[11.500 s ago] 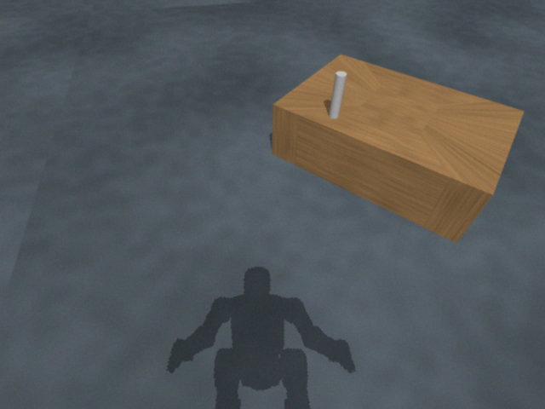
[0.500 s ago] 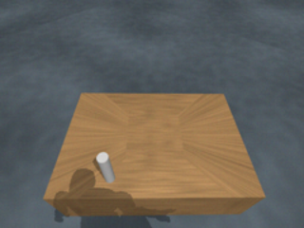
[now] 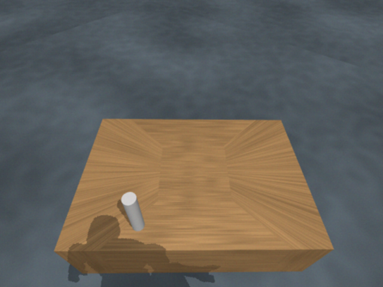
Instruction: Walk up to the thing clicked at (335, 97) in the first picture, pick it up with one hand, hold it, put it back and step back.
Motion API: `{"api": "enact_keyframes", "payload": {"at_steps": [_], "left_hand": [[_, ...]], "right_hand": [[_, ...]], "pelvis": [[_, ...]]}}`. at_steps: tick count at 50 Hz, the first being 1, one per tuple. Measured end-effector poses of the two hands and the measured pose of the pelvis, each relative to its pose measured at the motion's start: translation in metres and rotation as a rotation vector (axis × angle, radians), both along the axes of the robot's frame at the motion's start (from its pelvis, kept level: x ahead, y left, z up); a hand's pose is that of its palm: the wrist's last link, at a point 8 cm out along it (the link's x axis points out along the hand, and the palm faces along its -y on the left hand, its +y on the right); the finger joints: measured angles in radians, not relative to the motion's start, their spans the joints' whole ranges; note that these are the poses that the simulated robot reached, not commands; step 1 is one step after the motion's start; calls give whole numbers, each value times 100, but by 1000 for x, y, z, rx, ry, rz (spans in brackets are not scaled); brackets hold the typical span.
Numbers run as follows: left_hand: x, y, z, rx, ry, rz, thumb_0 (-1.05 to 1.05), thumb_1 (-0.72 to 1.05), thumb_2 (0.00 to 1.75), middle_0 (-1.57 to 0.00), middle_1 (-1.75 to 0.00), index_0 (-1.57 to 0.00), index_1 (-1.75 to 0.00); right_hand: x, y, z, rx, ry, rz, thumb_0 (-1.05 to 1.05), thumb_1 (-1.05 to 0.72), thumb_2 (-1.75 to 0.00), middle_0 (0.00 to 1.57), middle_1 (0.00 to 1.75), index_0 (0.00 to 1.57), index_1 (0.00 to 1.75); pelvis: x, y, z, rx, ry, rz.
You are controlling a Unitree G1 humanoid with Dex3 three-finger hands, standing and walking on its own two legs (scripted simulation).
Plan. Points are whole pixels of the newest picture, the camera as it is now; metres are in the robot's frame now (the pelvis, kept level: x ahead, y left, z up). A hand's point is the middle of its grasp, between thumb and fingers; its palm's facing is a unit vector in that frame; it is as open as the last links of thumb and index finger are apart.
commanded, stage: stand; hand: left
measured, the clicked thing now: (134, 213) +0.44 +0.21 -0.34
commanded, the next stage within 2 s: go down in 0.82 s
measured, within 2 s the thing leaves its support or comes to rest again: neither
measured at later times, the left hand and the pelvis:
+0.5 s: hand out of the picture +0.07 +0.26 -0.16, palm faces -0.01 -0.94 -0.35, open 7.4 cm; pelvis +0.00 +0.00 +0.00, yaw +0 degrees
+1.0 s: hand out of the picture +0.11 +0.26 -0.16, palm faces +0.05 -0.94 -0.34, open 7.8 cm; pelvis +0.01 +0.00 +0.00, yaw +1 degrees
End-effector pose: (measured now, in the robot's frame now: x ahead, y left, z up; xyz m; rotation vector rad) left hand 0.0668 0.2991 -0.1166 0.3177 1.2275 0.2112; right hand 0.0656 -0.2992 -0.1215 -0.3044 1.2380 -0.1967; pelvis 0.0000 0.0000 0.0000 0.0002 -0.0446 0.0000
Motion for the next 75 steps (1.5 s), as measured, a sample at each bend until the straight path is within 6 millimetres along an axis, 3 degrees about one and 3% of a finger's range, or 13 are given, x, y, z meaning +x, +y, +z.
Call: {"api": "enact_keyframes", "payload": {"at_steps": [24,47,49,55,59,66,75], "left_hand": [[-5,1,-2,0,30,8,0,90,90,-20,-30,-20,-30],[12,3,-2,-3,11,5,0,90,90,-20,-30,-20,-30],[21,1,-2,-6,-38,26,1,88,88,-18,-28,-18,-28],[71,2,-7,-19,-146,34,1,66,66,-10,-15,-10,-15],[90,7,0,-9,-181,14,1,43,44,-7,-9,-8,-8],[88,13,3,-7,-105,24,0,1,18,-6,-4,-7,-3],[82,17,-3,-28,-114,31,0,-38,6,-8,-4,-7,-4]], "right_hand": [[-2,1,-2,2,28,4,1,-90,-89,20,30,20,30],[18,5,0,-5,-1,17,1,-91,-90,20,30,20,30],[22,8,1,-5,-48,12,1,-92,-91,20,30,20,30],[30,29,-5,27,-151,11,1,-99,-92,20,30,20,30],[31,43,-6,55,-197,-15,1,-100,-92,20,30,20,30],[49,57,-3,74,-294,-12,1,-96,-90,20,30,20,30],[84,62,0,36,-410,46,1,-89,-89,20,30,20,30]], "pelvis": [[3,0,0,0,9,2],[13,4,0,0,11,1],[11,4,-2,0,39,7],[0,2,-14,-2,118,8],[2,4,-17,-4,135,-1],[8,11,-22,-11,150,-4],[12,16,-37,-22,193,6]]}}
